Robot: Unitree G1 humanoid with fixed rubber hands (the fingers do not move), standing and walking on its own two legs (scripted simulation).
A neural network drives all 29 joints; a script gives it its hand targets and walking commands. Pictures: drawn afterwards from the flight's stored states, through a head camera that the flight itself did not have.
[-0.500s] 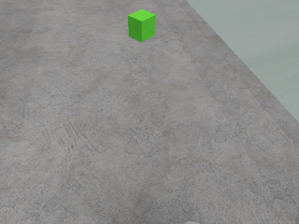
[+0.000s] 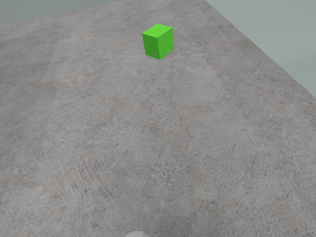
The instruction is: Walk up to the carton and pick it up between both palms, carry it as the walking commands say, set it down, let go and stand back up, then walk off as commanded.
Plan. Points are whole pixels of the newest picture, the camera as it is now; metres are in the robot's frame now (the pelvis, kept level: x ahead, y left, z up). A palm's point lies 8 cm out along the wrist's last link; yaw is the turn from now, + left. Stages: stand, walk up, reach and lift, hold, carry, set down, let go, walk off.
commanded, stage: walk up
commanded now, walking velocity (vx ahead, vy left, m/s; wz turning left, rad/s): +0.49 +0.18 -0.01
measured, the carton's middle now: (158, 41) +2.24 +0.19 -0.65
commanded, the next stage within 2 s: none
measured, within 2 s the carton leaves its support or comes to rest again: neither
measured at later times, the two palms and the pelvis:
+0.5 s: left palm (65, 212) +0.22 +0.35 -0.15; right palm (227, 192) +0.27 -0.16 -0.12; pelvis +0.20 +0.09 -0.01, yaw +0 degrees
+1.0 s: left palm (98, 138) +0.48 +0.29 -0.11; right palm (237, 156) +0.41 -0.22 -0.16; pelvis +0.42 +0.03 +0.00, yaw +0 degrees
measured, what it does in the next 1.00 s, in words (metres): walks ahead: left foot, then right foot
